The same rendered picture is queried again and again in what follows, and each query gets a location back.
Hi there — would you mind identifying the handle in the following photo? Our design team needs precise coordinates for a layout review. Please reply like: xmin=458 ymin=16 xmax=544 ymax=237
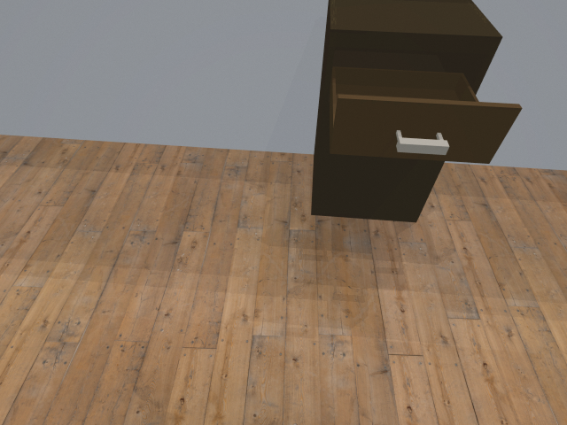
xmin=396 ymin=130 xmax=449 ymax=155

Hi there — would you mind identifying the drawer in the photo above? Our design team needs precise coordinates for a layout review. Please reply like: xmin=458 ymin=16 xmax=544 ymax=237
xmin=330 ymin=66 xmax=522 ymax=164

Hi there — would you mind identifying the cabinet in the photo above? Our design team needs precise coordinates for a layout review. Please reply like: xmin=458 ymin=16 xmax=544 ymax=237
xmin=311 ymin=0 xmax=502 ymax=222

